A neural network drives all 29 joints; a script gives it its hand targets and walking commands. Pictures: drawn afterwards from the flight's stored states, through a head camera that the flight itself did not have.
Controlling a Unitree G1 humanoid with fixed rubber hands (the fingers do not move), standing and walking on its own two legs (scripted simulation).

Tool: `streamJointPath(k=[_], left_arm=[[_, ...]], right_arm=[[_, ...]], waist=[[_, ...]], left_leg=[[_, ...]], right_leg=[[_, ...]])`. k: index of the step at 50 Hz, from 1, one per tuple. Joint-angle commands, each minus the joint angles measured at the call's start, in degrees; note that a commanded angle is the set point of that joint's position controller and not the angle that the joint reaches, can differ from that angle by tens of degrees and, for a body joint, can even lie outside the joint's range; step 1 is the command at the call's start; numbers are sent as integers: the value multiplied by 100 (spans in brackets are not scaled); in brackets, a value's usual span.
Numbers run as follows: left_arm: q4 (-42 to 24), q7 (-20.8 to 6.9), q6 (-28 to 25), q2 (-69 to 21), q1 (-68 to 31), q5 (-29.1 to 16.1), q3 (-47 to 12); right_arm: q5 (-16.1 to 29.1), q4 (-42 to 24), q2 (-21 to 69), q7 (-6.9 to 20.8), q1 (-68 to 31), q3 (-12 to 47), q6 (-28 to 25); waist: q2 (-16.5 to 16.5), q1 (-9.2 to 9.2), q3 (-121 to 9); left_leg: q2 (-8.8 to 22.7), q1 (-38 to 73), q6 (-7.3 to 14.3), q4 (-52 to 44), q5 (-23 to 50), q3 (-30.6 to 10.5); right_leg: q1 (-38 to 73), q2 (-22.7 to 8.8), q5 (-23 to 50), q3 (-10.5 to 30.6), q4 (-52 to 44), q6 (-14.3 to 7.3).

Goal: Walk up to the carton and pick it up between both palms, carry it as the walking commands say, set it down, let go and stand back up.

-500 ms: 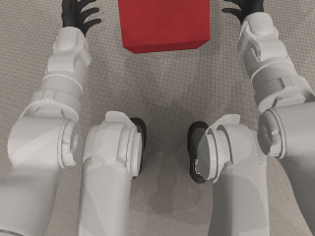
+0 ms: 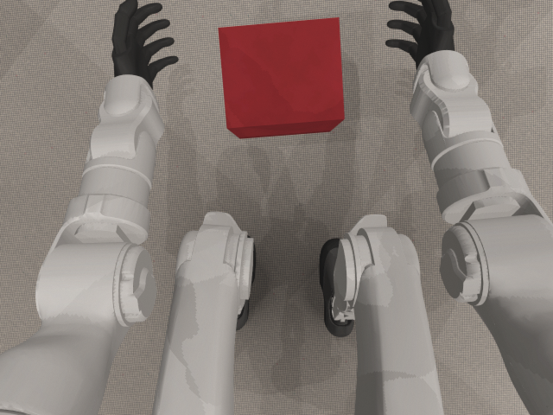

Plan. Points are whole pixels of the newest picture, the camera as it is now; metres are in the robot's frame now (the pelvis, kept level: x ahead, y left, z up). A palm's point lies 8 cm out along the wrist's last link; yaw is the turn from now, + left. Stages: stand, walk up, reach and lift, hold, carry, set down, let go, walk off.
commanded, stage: set down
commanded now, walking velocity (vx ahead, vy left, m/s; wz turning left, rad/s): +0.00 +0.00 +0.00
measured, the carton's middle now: (281, 87) +0.53 +0.01 -0.33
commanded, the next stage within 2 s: let go in 1.00 s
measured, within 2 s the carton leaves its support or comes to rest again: neither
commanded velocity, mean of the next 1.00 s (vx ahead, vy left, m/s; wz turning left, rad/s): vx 0.00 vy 0.00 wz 0.00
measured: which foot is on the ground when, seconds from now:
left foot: down 0.00-1.00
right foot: down 0.00-1.00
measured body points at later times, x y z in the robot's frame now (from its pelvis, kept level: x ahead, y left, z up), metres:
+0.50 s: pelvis +0.02 +0.00 +0.13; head +0.33 -0.01 +0.46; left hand +0.51 +0.20 +0.01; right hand +0.54 -0.17 +0.01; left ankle +0.11 +0.11 -0.38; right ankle +0.10 -0.11 -0.38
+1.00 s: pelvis +0.05 +0.00 +0.25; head +0.33 +0.00 +0.61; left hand +0.50 +0.20 +0.14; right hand +0.53 -0.17 +0.14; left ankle +0.11 +0.11 -0.38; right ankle +0.10 -0.11 -0.38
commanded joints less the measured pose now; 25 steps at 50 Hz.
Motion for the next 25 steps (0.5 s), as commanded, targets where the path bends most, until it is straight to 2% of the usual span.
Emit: streamJointPath(k=[1,13,25], left_arm=[[-695,-34,-43,529,-939,125,170],[-1361,-174,160,376,-467,376,366],[-1532,-289,162,172,72,638,490]], right_arm=[[-130,-642,-396,20,-1116,-191,-49],[-441,-1370,-264,120,-734,-411,193],[-623,-1502,-58,258,-217,-586,199]], waist=[[-148,116,-6179],[-225,107,-6837],[-230,126,-6751]], left_leg=[[-127,3219,-137,-1243,1593,248],[-207,3984,-156,-2366,1849,277],[-227,5015,-154,-3636,2447,212]], right_leg=[[3212,120,1443,-80,-1346,161],[4220,215,1690,-119,-2493,223],[5269,239,2270,-75,-3739,288]])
